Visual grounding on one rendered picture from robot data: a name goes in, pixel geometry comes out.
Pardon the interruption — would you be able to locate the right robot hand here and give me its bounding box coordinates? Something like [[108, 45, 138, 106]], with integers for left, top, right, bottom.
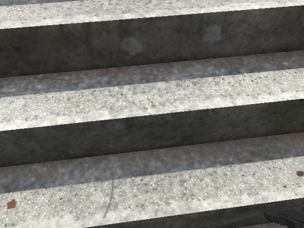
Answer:
[[263, 209, 304, 228]]

